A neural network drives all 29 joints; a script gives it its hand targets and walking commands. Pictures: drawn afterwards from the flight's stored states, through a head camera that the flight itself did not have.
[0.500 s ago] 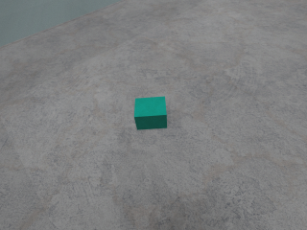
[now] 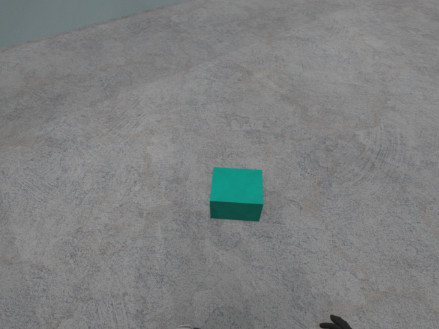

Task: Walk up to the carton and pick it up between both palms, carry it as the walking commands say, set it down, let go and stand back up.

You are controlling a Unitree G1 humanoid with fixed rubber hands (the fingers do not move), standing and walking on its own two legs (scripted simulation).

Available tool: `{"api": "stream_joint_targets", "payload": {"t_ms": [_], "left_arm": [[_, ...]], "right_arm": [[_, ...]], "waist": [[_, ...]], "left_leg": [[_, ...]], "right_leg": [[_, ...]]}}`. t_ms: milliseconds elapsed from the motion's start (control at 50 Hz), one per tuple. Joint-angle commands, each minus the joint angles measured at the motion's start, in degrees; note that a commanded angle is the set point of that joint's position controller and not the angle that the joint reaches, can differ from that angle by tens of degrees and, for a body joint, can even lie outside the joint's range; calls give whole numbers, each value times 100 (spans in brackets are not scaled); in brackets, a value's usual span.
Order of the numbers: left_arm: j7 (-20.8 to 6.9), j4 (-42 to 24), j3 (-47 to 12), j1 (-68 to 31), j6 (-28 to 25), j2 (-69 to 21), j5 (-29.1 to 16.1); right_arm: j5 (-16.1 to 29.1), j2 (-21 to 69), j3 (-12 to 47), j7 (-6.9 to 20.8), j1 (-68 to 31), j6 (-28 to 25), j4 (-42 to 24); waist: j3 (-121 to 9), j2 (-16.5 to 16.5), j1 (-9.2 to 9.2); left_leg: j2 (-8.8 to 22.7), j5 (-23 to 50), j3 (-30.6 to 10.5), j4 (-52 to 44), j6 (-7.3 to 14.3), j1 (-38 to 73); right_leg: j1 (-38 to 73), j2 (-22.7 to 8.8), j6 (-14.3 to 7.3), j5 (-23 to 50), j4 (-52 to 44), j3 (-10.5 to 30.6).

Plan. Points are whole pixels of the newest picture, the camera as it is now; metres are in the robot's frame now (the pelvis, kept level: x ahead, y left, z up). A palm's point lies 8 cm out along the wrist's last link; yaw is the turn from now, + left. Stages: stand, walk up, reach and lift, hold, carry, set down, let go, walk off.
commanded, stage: walk up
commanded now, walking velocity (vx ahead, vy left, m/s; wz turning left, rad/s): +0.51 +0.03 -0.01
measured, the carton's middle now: (236, 194) +0.85 +0.00 -0.67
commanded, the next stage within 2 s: none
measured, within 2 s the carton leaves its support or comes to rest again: neither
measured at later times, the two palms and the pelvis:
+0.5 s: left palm (156, 235) +0.35 +0.20 -0.11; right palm out of the picture +0.14 -0.24 -0.11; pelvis +0.23 -0.02 +0.02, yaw +0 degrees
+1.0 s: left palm (136, 251) +0.30 +0.23 -0.09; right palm (345, 229) +0.40 -0.25 -0.12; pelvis +0.34 -0.01 +0.03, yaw +0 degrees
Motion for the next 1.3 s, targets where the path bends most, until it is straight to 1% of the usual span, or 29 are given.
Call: {"api": "stream_joint_targets", "payload": {"t_ms": [0, 60, 120, 160, 240, 320, 380, 420, 480, 500, 520, 540, 560, 580, 620, 660, 720, 840, 880, 920, 960, 1020, 1040, 1060, 1080, 1120, 1140, 1200, 1280], "left_arm": [[-65, -649, 119, -127, -119, 763, -80], [-101, -541, 88, -609, -101, 613, 34], [-119, -480, 113, -436, 170, 273, 105], [-165, -567, 83, -682, 301, 220, 121], [-304, -711, 52, -1424, 453, 440, 132], [-320, -863, 16, -2161, 409, 376, 82], [-268, -941, -10, -2476, 267, 390, 24], [-204, -883, -16, -2406, 204, 410, 4], [-67, -522, 77, -1435, -4, 509, 30], [4, -333, 189, -701, -80, 878, 54], [35, -113, 342, 53, -84, 1355, 80], [50, -32, 336, 308, -46, 1685, 8], [84, -76, 285, -11, -59, 1514, 26], [98, -101, 262, -65, -11, 1314, 51], [137, -172, 176, -778, 35, 826, -14], [156, -164, 185, -909, 39, 533, 36], [141, -151, 198, -677, 4, 603, 100], [139, -366, 181, -652, 6, 891, 47], [206, -400, 161, -523, 63, 957, 27], [229, -449, 155, -561, 89, 943, -1], [269, -474, 246, -472, 177, 1123, -6], [263, -737, 364, -797, 402, 1244, -33], [239, -800, 342, -808, 455, 1062, -73], [244, -879, 200, -567, 533, 724, -55], [303, -992, 124, -576, 616, 509, -46], [275, -841, 169, -250, 796, 448, -16], [221, -787, 164, -231, 837, 563, 19], [157, -836, 192, -946, 866, 762, 71], [131, -832, 170, -864, 988, 742, 74]], "right_arm": [[57, -1968, -520, -277, 2726, -132, 477], [47, -998, -258, -301, 1660, -237, 341], [123, -688, -152, -280, 1866, -302, 383], [137, -606, -130, -289, 1947, -326, 412], [159, -788, -179, -301, 1777, -262, 340], [126, -790, -159, -343, 2351, -273, 491], [99, -722, -123, -376, 2407, -205, 639], [82, -739, -120, -403, 2536, -155, 743], [113, -521, -53, -463, 2839, -106, 926], [183, -508, -47, -461, 2755, -125, 826], [243, -327, -30, -433, 2678, -127, 631], [294, -422, -107, -432, 2575, -40, 539], [198, -429, -158, -431, 2530, -5, 603], [125, -579, -216, -429, 2287, 112, 636], [77, -290, -185, -344, 2246, 255, 679], [80, -65, -159, -319, 2117, 383, 616], [77, -168, -170, -197, 1982, 491, 621], [40, -456, -244, -143, 1257, 548, 347], [58, -479, -238, -185, 903, 589, 158], [151, -386, -178, -224, 949, 544, 134], [191, -453, -160, -277, 926, 541, 53], [200, -582, -219, -321, 1498, 530, 142], [176, -747, -264, -362, 1712, 463, 153], [103, -1175, -361, -401, 1608, 433, 99], [91, -1456, -435, -426, 1771, 431, 2], [145, -1238, -339, -474, 1466, 386, -161], [165, -1188, -270, -512, 907, 395, -400], [186, -1018, -187, -557, 517, 376, -503], [211, -1013, -224, -542, 606, 403, -592]], "waist": [[-1635, 1621, -1110], [-901, 709, -594], [-242, 380, -350], [68, 639, -337], [405, 1201, -381], [479, 1101, -597], [314, 1522, -662], [205, 1484, -713], [-271, 536, -333], [-840, -124, -49], [-1710, -1506, 184], [-1574, -1662, 164], [-1342, -1172, 42], [-973, -76, -68], [-408, -214, -325], [-136, -660, -364], [-20, -971, -365], [92, -882, -325], [308, -778, -267], [142, -1027, -352], [-242, -1297, -345], [-668, -1067, -527], [-825, -419, -611], [-898, 930, -532], [-956, 1986, -621], [-1127, 1083, -360], [-1070, 817, -327], [-1138, 1212, -309], [-735, 1122, -255]], "left_leg": [[2317, -1067, -3574, -1926, 897, 4327], [1510, 360, -2145, -1807, 452, 2888], [1590, 1223, -1764, -1943, 216, 2266], [1389, 1383, -1314, -2089, 109, 2004], [1272, -272, -918, -2528, 222, 1527], [1217, 1393, -640, -2322, 253, 2107], [791, 1290, -16, -2170, 354, 2187], [904, 1506, -113, -1806, 427, 2486], [696, 1703, -290, -366, 164, 2209], [579, 877, -226, 547, -27, 1585], [197, -1914, -159, 2084, -206, 724], [-96, -3032, -466, 3048, -186, 329], [40, -2789, -771, 3445, -149, -62], [167, -2495, -870, 3552, -247, -156], [345, -1902, -1009, 3208, -232, 84], [341, -1300, -700, 2877, -294, 172], [204, -883, -647, 2702, -274, 148], [92, -321, -722, 2370, -416, -341], [88, -310, -660, 1824, -550, -348], [-18, -623, -579, 942, -547, 91], [-110, -866, -466, 469, -482, 425], [-129, -303, -380, -603, -363, 1423], [145, 305, -527, -1117, -219, 1771], [863, 2842, -1109, -1167, 135, 2150], [1880, 4720, -2303, -1189, 655, 2322], [2111, 3197, -2247, -1418, 751, 1746], [2085, 2999, -1809, -1193, 739, 1963], [1176, 1925, -1527, -1268, 629, 1485], [1127, -737, -1733, -1887, 394, 1162]], "right_leg": [[-3634, 429, -454, 62, 3929, 663], [-3345, 138, -498, 901, 3666, 692], [-3189, 103, -355, 1426, 3362, 678], [-3243, 173, -228, 1902, 2985, 521], [-3265, 154, -70, 2593, 2412, 333], [-3322, 258, -15, 2524, 1378, 156], [-2577, 440, -85, 2167, 415, -217], [-2418, 526, -117, 1860, 75, -381], [-904, 685, -295, 2438, -1128, -335], [229, 16, -502, 3842, -967, 226], [1369, -1476, -868, 4911, -1027, 1767], [1412, -1904, -1158, 5856, -1222, 2495], [1127, -1819, -1227, 5781, -1275, 2465], [657, -1679, -1062, 5369, -1382, 2352], [-341, -1284, -734, 3668, -1796, 1739], [-1134, -907, -693, 2527, -2081, 1038], [-1367, -763, -688, 1991, -2167, 794], [-1436, -961, -921, 1243, -2359, 630], [-1327, -1059, -978, 2851, -2140, 564], [-974, -915, -843, 6405, -1494, 124], [-628, -1028, -863, 7064, -1062, 175], [-882, -851, -683, 5252, -610, 201], [-1106, -554, -505, 3915, -170, 134], [-1786, 230, -324, 1895, 700, -64], [-2724, 820, -172, -872, 2051, 189], [-2477, 782, -224, -723, 3177, 904], [-2838, 786, -212, -419, 3571, 1001], [-2428, 930, -253, 197, 3677, 894], [-2232, 1100, -295, 626, 3216, 818]]}}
